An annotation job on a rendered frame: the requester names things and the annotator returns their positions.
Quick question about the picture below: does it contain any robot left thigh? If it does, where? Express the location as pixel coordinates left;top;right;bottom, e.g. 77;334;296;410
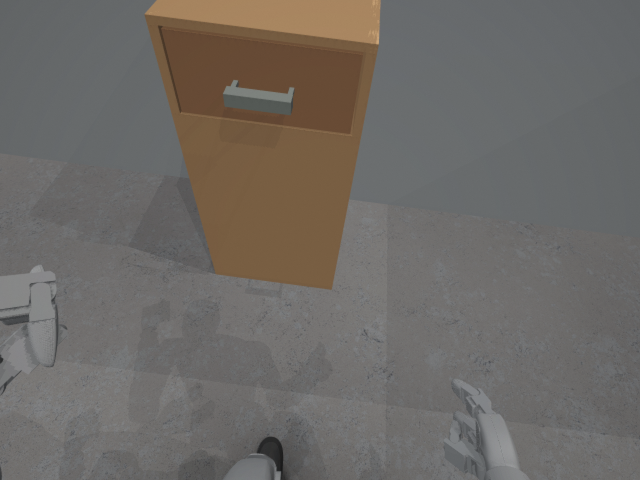
223;458;281;480

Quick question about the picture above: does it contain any cabinet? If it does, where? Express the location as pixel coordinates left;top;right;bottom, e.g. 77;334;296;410
144;0;381;290

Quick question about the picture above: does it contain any drawer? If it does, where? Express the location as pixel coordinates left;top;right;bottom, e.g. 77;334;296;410
161;26;363;134

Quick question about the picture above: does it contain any right robot hand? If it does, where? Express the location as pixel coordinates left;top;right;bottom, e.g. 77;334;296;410
444;379;521;480

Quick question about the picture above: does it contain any handle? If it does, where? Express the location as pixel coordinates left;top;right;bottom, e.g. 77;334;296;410
223;80;294;115

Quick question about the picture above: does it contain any robot left shin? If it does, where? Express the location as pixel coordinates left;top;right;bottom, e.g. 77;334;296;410
246;453;276;467

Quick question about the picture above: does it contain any left robot hand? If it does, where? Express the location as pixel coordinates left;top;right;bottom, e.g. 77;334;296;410
0;265;68;396

